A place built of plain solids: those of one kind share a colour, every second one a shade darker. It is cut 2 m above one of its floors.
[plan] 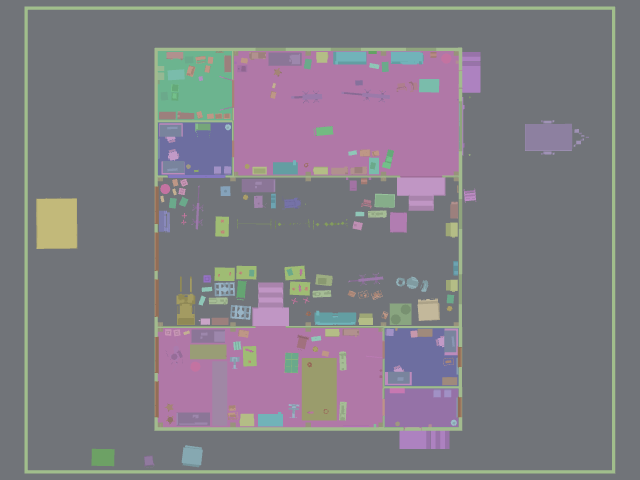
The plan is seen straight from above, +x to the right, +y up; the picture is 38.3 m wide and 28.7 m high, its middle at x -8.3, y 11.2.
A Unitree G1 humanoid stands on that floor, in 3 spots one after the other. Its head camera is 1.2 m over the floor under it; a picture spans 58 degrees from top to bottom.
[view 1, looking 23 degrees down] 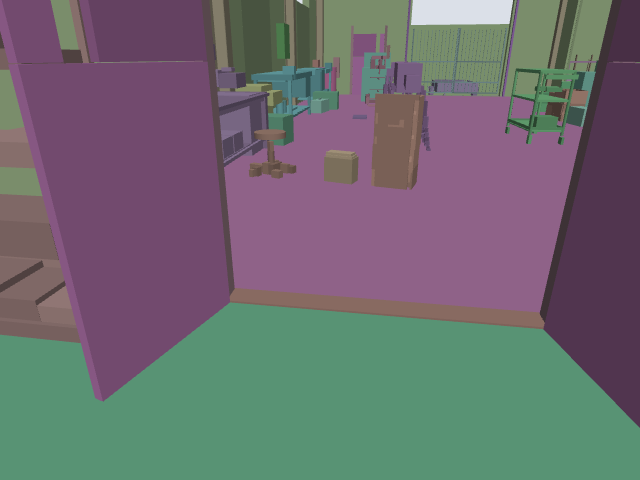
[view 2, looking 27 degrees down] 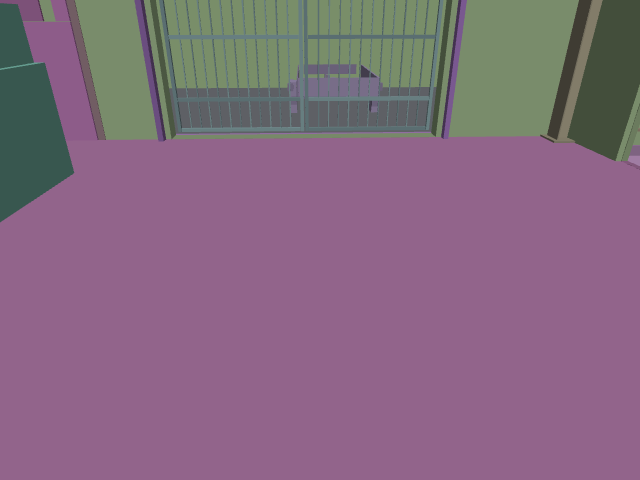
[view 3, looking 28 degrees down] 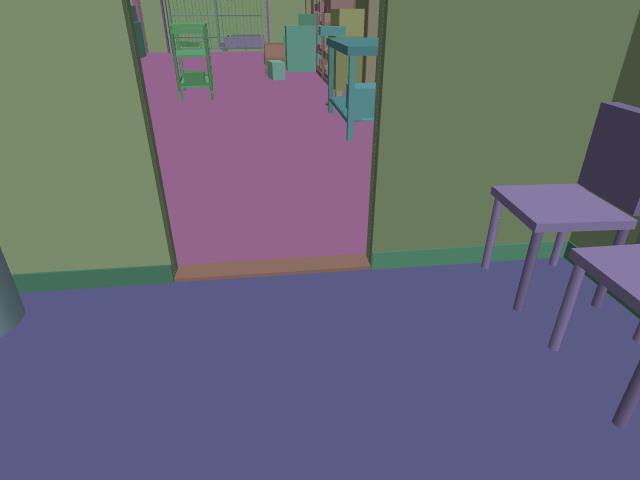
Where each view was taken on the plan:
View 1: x -15.45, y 19.95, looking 9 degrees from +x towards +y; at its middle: raised_floor_hall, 3.07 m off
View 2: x -4.90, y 18.00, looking -2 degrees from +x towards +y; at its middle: raised_floor_hall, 2.64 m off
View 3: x -15.45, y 16.65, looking -7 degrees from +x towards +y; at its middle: raised_floor_hall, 2.56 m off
